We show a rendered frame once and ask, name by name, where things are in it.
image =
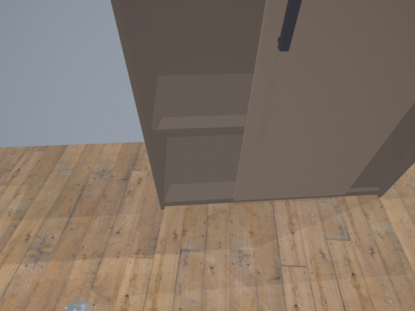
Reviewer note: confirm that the wardrobe door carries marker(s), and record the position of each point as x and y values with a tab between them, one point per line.
394	149
319	112

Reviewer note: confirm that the handle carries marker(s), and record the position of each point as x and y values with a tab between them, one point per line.
291	15

